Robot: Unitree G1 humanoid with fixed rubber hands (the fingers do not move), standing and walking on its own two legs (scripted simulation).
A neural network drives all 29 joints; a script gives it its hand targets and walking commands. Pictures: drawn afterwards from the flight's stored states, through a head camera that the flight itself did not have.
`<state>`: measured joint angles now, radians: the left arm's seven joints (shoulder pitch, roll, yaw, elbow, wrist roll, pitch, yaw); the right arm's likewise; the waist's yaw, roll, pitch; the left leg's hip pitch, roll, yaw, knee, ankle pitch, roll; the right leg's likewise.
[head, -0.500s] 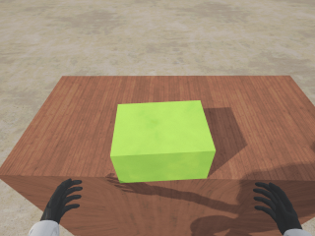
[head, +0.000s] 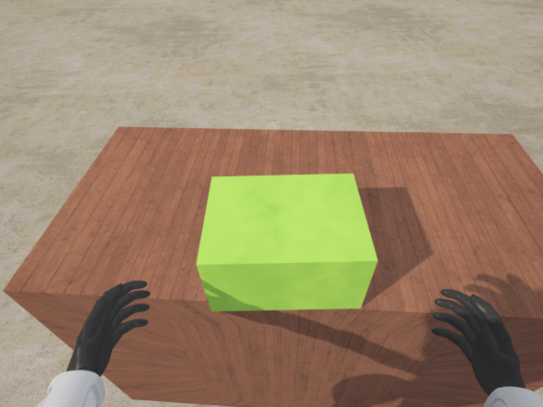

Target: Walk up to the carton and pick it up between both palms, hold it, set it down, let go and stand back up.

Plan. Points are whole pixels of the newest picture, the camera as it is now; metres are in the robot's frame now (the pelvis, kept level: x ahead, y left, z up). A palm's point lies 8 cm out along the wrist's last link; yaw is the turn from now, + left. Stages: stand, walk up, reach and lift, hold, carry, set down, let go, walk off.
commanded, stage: reach and lift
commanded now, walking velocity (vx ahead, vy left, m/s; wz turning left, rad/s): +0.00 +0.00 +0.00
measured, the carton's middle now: (284, 240) +0.41 +0.04 +0.02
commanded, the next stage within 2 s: none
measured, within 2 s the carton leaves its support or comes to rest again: neither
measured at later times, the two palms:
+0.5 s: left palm (110, 270) +0.28 +0.26 +0.11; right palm (457, 278) +0.30 -0.19 +0.10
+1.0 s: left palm (124, 205) +0.36 +0.26 +0.15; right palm (457, 220) +0.37 -0.20 +0.13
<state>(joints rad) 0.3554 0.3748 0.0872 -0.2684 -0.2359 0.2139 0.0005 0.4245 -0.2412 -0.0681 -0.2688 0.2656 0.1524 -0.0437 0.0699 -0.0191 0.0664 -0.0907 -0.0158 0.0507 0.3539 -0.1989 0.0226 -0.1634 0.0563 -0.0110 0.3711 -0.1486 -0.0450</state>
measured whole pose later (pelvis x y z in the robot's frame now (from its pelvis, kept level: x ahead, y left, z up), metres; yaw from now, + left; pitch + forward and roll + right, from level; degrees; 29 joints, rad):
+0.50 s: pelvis +0.03 +0.00 +0.00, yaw +0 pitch -2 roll +0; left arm 0.04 0.37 0.15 -0.21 -0.24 0.43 -0.06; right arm 0.10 -0.25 -0.07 -0.27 0.31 0.33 -0.12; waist 0.06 0.02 0.07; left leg -0.09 -0.02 0.05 0.34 -0.23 0.02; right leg -0.16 0.06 -0.01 0.37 -0.17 -0.05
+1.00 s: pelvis +0.02 +0.01 +0.00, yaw +0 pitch -2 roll +0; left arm -0.40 0.37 0.19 0.09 -0.24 0.61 -0.03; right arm -0.34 -0.35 -0.07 0.08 0.36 0.44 -0.11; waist 0.02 0.01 0.07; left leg -0.09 -0.03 0.05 0.34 -0.22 0.02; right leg -0.16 0.05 -0.01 0.37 -0.17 -0.05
